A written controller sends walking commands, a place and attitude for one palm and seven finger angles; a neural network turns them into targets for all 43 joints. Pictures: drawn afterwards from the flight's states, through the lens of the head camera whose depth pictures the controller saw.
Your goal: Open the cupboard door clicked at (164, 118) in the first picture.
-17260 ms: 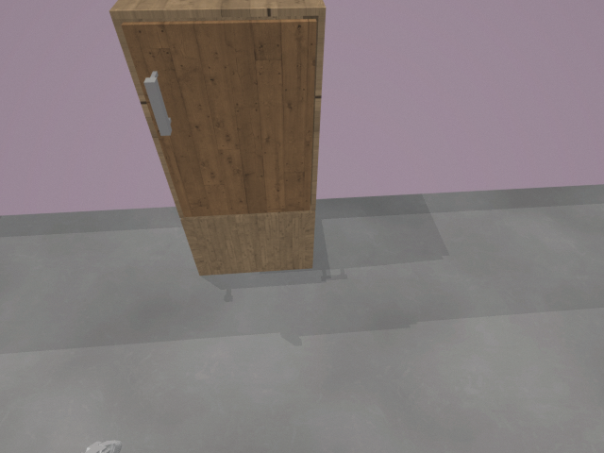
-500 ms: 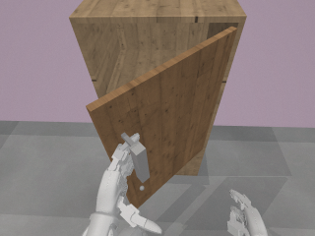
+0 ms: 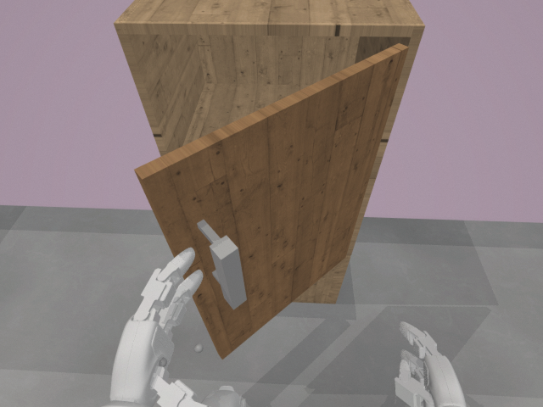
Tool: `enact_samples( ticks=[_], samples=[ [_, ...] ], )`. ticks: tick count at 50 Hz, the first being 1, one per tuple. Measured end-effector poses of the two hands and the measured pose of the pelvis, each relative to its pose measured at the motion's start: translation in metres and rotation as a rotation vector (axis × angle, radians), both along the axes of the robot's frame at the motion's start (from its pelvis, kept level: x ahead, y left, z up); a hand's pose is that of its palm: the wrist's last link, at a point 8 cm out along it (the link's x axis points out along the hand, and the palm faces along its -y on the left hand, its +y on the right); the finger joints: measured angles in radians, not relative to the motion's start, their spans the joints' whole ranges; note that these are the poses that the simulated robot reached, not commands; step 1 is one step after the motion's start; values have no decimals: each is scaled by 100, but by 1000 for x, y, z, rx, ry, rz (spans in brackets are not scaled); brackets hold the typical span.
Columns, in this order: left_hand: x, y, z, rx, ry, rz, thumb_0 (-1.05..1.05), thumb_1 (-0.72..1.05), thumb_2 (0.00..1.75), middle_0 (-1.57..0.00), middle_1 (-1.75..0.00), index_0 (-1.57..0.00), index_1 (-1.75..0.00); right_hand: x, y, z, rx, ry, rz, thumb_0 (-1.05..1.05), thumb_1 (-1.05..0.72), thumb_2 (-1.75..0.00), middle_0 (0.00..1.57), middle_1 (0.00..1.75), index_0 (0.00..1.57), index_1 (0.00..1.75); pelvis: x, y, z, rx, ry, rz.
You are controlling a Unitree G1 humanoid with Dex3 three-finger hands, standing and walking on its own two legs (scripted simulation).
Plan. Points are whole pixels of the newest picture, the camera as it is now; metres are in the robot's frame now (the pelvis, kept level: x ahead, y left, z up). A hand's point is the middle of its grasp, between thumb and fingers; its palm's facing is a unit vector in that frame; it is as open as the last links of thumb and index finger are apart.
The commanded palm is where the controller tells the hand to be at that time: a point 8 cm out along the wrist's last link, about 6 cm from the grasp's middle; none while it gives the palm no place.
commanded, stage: slide the hand sideways off the handle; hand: left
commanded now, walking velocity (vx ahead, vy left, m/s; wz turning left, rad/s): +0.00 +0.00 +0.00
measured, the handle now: (221, 265) +0.29 +0.09 +0.09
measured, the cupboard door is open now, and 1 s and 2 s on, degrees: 43 43 43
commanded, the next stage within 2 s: draw the hand back to the body in 0.42 s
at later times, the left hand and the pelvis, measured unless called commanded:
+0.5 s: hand (158, 372) +0.16 +0.14 +0.09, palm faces -0.02 -1.00 +0.00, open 16.3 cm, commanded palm +0.13 +0.19 +0.09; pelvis +0.00 +0.00 -0.01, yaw +1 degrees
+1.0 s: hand (108, 350) +0.16 +0.18 +0.13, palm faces +0.00 -1.00 -0.07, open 16.3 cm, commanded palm +0.13 +0.24 +0.15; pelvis +0.00 +0.01 +0.01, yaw +1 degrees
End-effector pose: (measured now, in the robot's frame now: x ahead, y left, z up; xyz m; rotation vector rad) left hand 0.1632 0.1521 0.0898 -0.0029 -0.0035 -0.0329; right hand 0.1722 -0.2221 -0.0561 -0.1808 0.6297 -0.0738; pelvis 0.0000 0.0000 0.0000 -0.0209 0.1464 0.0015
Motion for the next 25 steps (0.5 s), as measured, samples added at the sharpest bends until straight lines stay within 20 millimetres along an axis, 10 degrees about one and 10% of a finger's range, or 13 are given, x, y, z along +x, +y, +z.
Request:
enact_samples(
  ticks=[25],
  samples=[
    [-26,40,-3,4,20,10,-1,-50,30,-15,-30,-15,-30,9,5,-6,-1,-21,-41,2,-90,-90,21,30,20,30,-1,3,-8,-17,14,12]
  ],
)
